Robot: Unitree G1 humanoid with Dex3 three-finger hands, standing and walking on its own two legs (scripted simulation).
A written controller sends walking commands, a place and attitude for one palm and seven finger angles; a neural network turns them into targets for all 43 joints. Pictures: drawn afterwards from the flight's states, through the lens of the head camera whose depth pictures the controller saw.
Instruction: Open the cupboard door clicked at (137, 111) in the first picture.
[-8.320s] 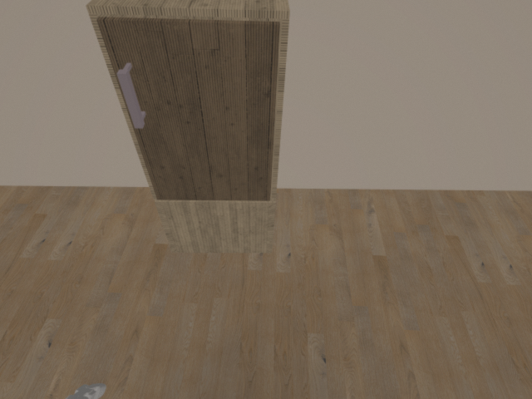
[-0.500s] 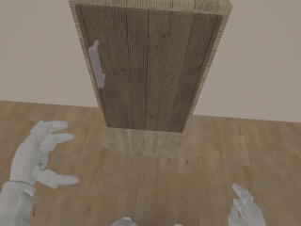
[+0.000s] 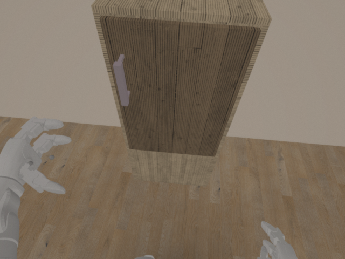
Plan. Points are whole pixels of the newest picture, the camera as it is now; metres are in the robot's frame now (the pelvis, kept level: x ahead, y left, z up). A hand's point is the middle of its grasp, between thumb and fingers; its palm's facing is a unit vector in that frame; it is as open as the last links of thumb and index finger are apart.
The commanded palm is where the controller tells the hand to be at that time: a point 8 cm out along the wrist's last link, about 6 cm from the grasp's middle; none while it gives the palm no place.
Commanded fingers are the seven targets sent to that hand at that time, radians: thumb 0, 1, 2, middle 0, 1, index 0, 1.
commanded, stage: raise the hand with hooked fingers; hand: left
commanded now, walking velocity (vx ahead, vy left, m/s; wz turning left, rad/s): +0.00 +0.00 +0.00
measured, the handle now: (123, 81) +0.58 +0.19 +0.06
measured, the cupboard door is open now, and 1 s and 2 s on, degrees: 0 0 0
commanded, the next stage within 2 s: move the hooked fingers beside the handle in 0.42 s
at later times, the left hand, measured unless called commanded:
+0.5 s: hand (64, 162) +0.29 +0.26 +0.08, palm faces +0.01 -1.00 -0.02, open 14.0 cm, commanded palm +0.26 +0.30 +0.08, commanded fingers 0.00 -0.50 0.30 -0.30 -1.20 -0.30 -1.20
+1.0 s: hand (78, 134) +0.37 +0.25 +0.08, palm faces -0.01 -1.00 +0.00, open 14.0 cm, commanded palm +0.34 +0.30 +0.08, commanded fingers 0.00 -0.50 0.30 -0.30 -1.20 -0.30 -1.20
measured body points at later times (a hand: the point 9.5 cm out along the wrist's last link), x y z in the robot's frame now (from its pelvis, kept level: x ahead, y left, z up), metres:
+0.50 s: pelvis +0.00 -0.02 +0.00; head +0.03 -0.01 +0.45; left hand +0.28 +0.31 +0.08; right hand +0.16 -0.26 -0.08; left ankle +0.03 +0.07 -0.71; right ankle +0.01 -0.11 -0.71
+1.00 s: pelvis +0.00 -0.02 -0.01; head +0.06 -0.01 +0.44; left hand +0.36 +0.31 +0.08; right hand +0.12 -0.28 -0.09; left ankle +0.03 +0.07 -0.71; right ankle +0.01 -0.11 -0.71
